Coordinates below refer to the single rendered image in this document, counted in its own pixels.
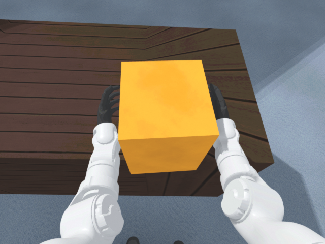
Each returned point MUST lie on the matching robot left forearm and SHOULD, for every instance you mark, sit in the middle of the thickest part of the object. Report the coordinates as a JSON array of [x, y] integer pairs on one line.
[[103, 168]]

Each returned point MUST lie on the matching robot right upper arm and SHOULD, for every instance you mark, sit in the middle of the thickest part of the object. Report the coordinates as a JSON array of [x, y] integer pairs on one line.
[[257, 211]]

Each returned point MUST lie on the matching carton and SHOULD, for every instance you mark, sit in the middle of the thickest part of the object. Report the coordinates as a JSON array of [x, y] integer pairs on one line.
[[166, 118]]

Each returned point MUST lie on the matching robot left upper arm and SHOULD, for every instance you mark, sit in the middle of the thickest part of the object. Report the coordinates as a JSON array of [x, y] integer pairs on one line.
[[96, 220]]

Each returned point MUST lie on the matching robot left hand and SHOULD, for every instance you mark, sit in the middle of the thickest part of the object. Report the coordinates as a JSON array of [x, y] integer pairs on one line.
[[104, 110]]

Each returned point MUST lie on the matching pedestal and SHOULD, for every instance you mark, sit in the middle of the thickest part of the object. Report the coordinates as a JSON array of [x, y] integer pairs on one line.
[[53, 75]]

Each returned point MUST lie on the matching robot right hand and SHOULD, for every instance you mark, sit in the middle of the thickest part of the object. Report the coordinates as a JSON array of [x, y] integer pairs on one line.
[[218, 102]]

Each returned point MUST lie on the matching robot right forearm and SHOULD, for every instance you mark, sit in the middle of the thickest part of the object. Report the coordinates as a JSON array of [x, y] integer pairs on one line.
[[230, 157]]

